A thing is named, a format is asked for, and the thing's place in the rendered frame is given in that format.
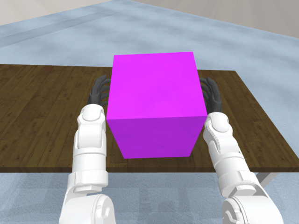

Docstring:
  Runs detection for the table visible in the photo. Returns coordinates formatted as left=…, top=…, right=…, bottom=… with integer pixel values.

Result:
left=0, top=64, right=299, bottom=188

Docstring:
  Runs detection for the left robot upper arm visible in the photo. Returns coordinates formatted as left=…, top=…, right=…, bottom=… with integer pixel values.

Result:
left=60, top=194, right=116, bottom=224

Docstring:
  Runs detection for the left robot hand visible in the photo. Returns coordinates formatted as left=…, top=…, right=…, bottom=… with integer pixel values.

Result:
left=87, top=74, right=111, bottom=107

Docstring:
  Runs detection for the carton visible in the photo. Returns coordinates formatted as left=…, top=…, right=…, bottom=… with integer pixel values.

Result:
left=106, top=52, right=207, bottom=159

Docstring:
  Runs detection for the robot right forearm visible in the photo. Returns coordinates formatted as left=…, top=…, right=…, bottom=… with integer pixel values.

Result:
left=203, top=112, right=284, bottom=224

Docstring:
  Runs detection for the right robot upper arm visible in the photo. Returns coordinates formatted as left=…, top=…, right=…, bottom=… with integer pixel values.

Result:
left=222, top=196, right=283, bottom=224

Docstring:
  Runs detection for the right robot hand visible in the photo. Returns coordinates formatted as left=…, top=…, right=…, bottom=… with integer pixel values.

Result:
left=199, top=77, right=223, bottom=115

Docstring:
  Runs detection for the robot left forearm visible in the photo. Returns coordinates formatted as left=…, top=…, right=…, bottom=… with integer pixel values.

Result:
left=59, top=104, right=108, bottom=224

